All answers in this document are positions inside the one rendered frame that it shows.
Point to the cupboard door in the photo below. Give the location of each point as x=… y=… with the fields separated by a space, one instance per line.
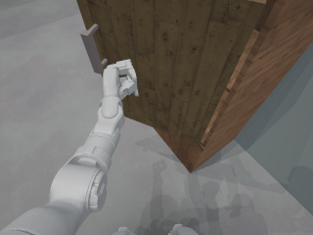
x=183 y=52

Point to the left robot shin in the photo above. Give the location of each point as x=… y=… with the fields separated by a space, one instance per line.
x=123 y=229

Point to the right robot shin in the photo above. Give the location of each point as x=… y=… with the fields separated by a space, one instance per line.
x=177 y=225

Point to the handle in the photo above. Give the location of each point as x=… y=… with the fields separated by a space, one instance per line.
x=91 y=49

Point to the robot left forearm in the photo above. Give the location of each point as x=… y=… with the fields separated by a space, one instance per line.
x=101 y=143

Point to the left robot upper arm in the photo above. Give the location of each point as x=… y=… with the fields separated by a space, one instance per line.
x=77 y=191

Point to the robot shin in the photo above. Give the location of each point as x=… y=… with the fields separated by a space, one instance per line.
x=177 y=225
x=123 y=229

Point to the left robot hand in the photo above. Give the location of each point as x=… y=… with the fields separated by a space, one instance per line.
x=114 y=86

